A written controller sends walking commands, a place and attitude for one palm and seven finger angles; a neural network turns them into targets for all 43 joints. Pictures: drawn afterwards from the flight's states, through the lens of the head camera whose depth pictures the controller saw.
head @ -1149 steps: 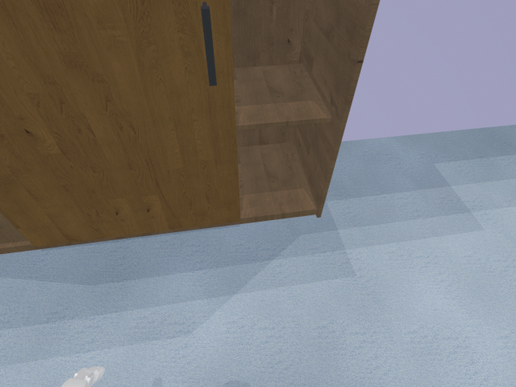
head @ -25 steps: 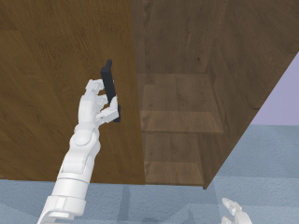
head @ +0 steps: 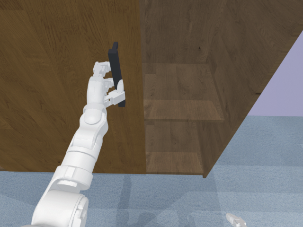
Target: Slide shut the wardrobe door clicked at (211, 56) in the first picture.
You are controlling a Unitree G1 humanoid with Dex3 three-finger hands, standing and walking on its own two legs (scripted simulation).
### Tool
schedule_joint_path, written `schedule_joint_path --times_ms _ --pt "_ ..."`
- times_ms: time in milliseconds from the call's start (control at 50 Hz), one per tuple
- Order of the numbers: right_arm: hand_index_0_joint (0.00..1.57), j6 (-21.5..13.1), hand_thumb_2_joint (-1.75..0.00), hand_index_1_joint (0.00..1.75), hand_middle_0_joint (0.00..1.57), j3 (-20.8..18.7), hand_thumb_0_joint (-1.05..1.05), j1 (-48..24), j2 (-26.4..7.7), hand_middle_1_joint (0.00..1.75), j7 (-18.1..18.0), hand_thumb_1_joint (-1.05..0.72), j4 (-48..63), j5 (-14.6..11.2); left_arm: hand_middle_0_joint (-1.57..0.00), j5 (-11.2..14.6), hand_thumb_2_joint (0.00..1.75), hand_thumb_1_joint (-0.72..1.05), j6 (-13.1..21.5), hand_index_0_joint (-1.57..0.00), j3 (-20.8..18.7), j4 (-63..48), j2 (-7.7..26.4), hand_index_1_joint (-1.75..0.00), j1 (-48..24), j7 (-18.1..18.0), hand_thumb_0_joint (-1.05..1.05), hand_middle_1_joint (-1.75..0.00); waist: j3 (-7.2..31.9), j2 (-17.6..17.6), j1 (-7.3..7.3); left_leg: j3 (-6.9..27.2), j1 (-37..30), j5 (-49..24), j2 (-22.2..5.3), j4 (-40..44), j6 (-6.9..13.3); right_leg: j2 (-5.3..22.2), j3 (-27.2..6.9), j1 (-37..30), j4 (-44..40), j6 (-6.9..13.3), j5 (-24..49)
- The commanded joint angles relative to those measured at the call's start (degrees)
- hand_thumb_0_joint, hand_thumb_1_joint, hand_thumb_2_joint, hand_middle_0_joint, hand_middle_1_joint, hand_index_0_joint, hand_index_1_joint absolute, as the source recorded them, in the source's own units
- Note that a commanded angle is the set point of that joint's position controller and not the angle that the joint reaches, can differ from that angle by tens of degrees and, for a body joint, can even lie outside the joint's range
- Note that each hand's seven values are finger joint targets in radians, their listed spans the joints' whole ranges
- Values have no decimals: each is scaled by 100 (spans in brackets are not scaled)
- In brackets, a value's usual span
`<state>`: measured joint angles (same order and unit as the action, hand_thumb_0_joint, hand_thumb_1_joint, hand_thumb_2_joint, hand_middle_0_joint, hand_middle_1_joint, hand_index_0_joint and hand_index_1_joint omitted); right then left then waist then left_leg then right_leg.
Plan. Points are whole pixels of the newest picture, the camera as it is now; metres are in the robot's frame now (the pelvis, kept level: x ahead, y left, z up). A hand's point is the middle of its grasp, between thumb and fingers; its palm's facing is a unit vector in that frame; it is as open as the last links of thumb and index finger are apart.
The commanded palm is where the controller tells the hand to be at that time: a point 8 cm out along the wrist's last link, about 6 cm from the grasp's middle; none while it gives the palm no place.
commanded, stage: step sideways, sliding the door along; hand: left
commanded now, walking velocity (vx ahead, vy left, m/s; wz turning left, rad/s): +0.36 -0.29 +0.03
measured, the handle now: (118, 77) +0.49 +0.12 +0.13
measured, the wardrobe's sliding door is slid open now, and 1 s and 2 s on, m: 0.38 0.38 0.24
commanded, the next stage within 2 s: none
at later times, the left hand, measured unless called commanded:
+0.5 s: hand (120, 92) +0.43 +0.11 +0.13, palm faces +0.15 -0.98 -0.15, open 7.6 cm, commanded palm +0.40 +0.11 +0.14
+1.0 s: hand (131, 92) +0.43 +0.08 +0.12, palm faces +0.42 -0.90 -0.12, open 7.6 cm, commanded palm +0.40 +0.05 +0.13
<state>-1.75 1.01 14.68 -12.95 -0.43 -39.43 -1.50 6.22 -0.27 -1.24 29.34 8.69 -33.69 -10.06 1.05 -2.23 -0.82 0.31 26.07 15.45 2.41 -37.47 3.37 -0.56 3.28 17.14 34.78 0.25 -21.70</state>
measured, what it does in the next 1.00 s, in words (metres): steps to the right: right foot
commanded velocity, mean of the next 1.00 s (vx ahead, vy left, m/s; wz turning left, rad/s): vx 0.10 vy -0.28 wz -0.03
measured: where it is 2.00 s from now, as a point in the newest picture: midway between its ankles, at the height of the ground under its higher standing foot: outside the picture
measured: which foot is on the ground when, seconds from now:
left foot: down 0.00-1.00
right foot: down 0.00-0.48, up 0.50-0.76, down 0.78-1.00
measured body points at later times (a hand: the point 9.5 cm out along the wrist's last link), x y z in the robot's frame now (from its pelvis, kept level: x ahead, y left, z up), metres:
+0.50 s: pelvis +0.02 -0.05 +0.00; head +0.06 -0.05 +0.44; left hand +0.41 +0.16 +0.14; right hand +0.16 -0.30 -0.12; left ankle +0.03 +0.07 -0.73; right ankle -0.01 -0.12 -0.71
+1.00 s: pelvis +0.08 -0.16 +0.00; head +0.16 -0.14 +0.44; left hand +0.40 +0.13 +0.13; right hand +0.35 -0.34 -0.10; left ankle +0.05 +0.03 -0.72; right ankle +0.14 -0.29 -0.70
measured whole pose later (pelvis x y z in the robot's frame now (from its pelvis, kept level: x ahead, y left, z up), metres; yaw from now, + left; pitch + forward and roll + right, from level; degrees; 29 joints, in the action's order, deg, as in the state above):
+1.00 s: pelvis +0.08 -0.16 +0.00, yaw +12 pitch -3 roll -1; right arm -0.9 -3.7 2.7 -12.7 -0.8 -34.0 -2.1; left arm 3.5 2.6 -1.9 9.7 12.0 -25.9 -10.5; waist -14.8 -1.8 5.8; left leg 2.1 13.8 19.4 -9.0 -36.4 -6.1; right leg 1.8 2.8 22.0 49.4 -1.0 -22.0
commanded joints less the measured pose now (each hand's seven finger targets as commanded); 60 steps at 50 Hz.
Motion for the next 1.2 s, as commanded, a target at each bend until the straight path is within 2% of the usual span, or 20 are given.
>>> schedule_joint_path --times_ms 0,100,220,260,300,360,420,440,460,500,560,620,720,840,880,920,980,1080,1140,1180 --pt "20 -227 -90 30 20 -201 0 -430 -845 30 -315 -90 741 -33 -45 -190 90 90 896 -45 -43 -1305 974 -140 -3371 355 0 -140 1748 -293 -173 1281 -2108 792 -1033 1242 134 57 -189 560 -216 108 314" --pt "20 -99 -90 30 20 -203 0 -457 -842 30 -471 -90 746 -51 -45 -161 90 90 894 -45 -229 -772 1285 -140 -3077 418 0 -140 1359 -628 -164 2846 -2578 1833 -1861 1921 679 -81 -367 1376 1059 199 -854" --pt "20 -9 -90 30 20 -172 0 -431 -838 30 -525 -90 707 -125 -45 -183 90 90 899 -45 -154 -185 1147 -140 -2764 546 0 -140 1074 165 -21 667 -518 1163 -1097 222 232 98 -369 -1248 -1095 368 64" --pt "20 -26 -90 30 20 -197 0 -447 -637 30 -485 -90 691 -157 -45 -240 90 90 853 -45 41 -129 924 -140 -2913 602 0 -140 800 1613 -73 -172 323 1368 -311 -1601 -88 1183 -1975 -1280 -2116 890 -842" --pt "20 -97 -90 30 20 -376 0 -491 -740 30 -489 -90 520 -174 -45 -250 90 90 833 -45 152 -25 739 -140 -3182 635 0 -140 248 1601 4 144 874 1463 -243 -3290 -191 1862 -2936 -1107 -2450 1540 -219" --pt "20 -182 -90 30 20 -199 0 -365 -458 30 -410 -90 435 -107 -45 -356 90 90 1139 -45 884 -546 -105 -140 -3430 715 0 -140 418 220 -129 130 452 1178 -579 -2057 -110 1604 -1734 -1778 -1192 1380 3059" --pt "20 -159 -90 30 20 -234 0 -410 -463 30 -371 -90 460 -55 -45 -312 90 90 1237 -45 982 -1177 -224 -140 -2994 652 0 -140 995 57 -342 -401 -2191 -1288 -412 1506 -127 740 -140 -873 824 720 3098" --pt "20 -164 -90 30 20 -369 0 -415 -687 30 -354 -90 639 -4 -45 -241 90 90 1283 -45 961 -1572 -200 -140 -2854 653 0 -140 1136 -597 -331 339 -3645 -2500 -1081 1733 27 272 128 589 1968 404 1899" --pt "20 -112 -90 30 20 -446 0 -454 -827 30 -256 -90 807 -27 -45 -118 90 90 1268 -45 1177 -1969 -388 -140 -2918 684 0 -140 1360 -1512 -300 2571 -4849 -4036 -2568 1281 697 -25 -253 2299 2983 246 -589" --pt "20 34 -90 30 20 -343 0 -654 -640 30 -106 -90 940 -131 -45 -38 90 90 1046 -45 1400 -1837 -651 -140 -2584 766 0 -140 949 69 -205 3299 -4026 -3507 -3228 1324 1394 205 -1236 2517 3780 237 -790" --pt "20 82 -90 30 20 -427 0 -712 -658 30 -161 -90 882 -88 -45 -226 90 90 1013 -45 1096 -2656 -155 -140 -2716 772 0 -140 962 509 -229 2245 -3659 -3369 -2818 899 1127 566 -1141 2314 2467 102 -576" --pt "20 -32 -90 30 20 -476 0 -922 -663 30 -101 -90 1009 -153 -45 -320 90 90 1013 -45 1460 -2783 -560 -140 -2719 802 0 -140 1267 -510 -190 686 -2341 -2318 -2078 1038 629 354 -331 265 1227 41 385" --pt "20 -178 -90 30 20 -434 0 -1096 -563 30 -64 -90 1220 -253 -45 -390 90 90 1031 -45 1747 -2889 -799 -140 -2720 814 0 -140 1292 -872 -75 22 -1740 -1338 -1612 200 148 -53 288 -987 64 -78 970" --pt "20 -118 -90 30 20 -490 0 -1179 -379 30 -131 -90 1042 -164 -45 -477 90 90 994 -45 1309 -3441 -184 -140 -2015 626 0 -140 1180 2114 -167 11 -880 1129 -674 -1200 -389 1429 -1448 -1695 -736 801 5127" --pt "20 -165 -90 30 20 -469 0 -1279 -303 30 -168 -90 987 -94 -45 -385 90 90 1150 -45 1476 -3959 -412 -140 -1961 608 0 -140 1360 922 -260 -111 -1803 -346 -954 502 -270 1100 -694 -1240 62 411 4735" --pt "20 -142 -90 30 20 -598 0 -1356 -614 30 -62 -90 1277 -3 -45 -266 90 90 1242 -45 1670 -4481 -661 -140 -1619 668 0 -140 1460 -1589 -181 1723 -3477 -4848 -2820 1127 613 206 -121 908 1933 -213 600" --pt "20 -235 -90 30 20 -637 0 -1311 -566 30 174 -90 1337 -79 -45 -341 90 90 1322 -45 1487 -4823 -470 -140 -1536 708 0 -140 1350 -1182 -110 801 -3870 -5530 -2782 505 591 361 -547 1262 1989 0 -675" --pt "20 -568 -90 30 20 -562 0 -1182 -545 30 272 -90 1532 -190 -45 -432 90 90 1309 -45 1361 -4988 -282 -140 -974 685 0 -140 1434 -1064 -14 -339 -3505 -4355 -1763 -525 -252 -1 32 -668 -1012 -28 1932" --pt "20 -665 -90 30 20 -497 0 -1286 -312 30 93 -90 1587 -154 -45 -588 90 90 1282 -45 1052 -5086 243 -140 -335 571 0 -140 1568 1664 32 -566 -837 598 -555 -1745 -590 1433 -1606 -2631 -585 537 7489" --pt "20 -663 -90 30 20 -571 0 -1057 -348 30 3 -90 1476 -174 -45 -439 90 90 1262 -45 1152 -5174 27 -140 -20 569 0 -140 1713 2264 165 184 -377 1987 -574 -2243 -387 1806 -1966 -2726 -223 659 7688"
